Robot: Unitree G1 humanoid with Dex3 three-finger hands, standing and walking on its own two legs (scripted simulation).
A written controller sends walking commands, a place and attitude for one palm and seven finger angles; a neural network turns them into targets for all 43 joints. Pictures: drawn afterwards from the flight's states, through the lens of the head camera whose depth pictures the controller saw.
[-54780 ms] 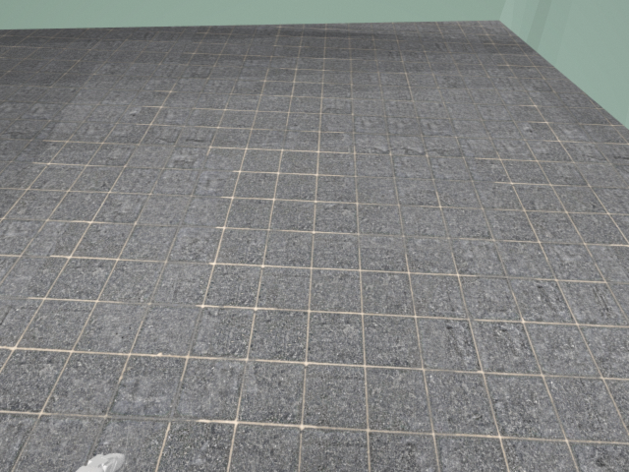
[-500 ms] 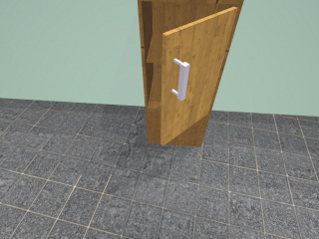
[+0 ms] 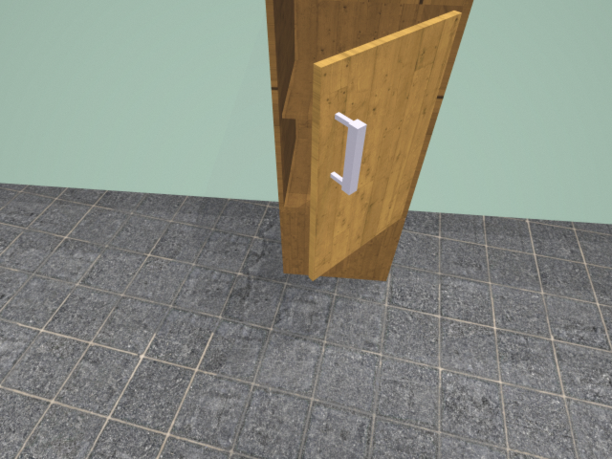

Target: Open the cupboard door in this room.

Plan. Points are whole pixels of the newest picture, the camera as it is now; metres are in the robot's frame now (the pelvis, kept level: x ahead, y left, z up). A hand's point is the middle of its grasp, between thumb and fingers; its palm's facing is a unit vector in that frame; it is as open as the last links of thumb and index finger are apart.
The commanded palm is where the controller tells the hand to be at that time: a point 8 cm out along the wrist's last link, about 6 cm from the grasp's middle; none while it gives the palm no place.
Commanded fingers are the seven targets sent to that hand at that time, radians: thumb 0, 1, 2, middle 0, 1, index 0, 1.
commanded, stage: walk to a spot facing it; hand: left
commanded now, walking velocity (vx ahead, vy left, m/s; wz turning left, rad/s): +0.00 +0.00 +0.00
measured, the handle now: (345, 154) +0.62 -0.04 +0.05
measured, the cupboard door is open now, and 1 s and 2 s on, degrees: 45 45 45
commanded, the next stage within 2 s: none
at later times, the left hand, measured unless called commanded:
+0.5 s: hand out of the picture +0.05 +0.17 -0.18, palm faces -0.11 -0.96 -0.28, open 7.4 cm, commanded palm none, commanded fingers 0.00 0.90 0.90 -0.20 -0.30 -0.20 -0.30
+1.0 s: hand out of the picture +0.15 +0.18 -0.19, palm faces -0.36 -0.91 -0.21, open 7.4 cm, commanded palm none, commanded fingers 0.00 0.90 0.90 -0.20 -0.30 -0.20 -0.30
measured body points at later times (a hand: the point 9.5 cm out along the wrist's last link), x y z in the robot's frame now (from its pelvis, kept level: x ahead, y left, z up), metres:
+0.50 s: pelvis +0.00 -0.03 -0.02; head +0.04 -0.06 +0.43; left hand +0.06 +0.22 -0.16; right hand -0.01 -0.27 -0.19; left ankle +0.03 +0.09 -0.74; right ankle -0.03 -0.11 -0.74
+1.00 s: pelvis +0.03 +0.01 -0.01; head +0.08 +0.01 +0.43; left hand +0.17 +0.23 -0.17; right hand +0.05 -0.27 -0.13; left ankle +0.09 +0.12 -0.74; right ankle -0.04 -0.10 -0.72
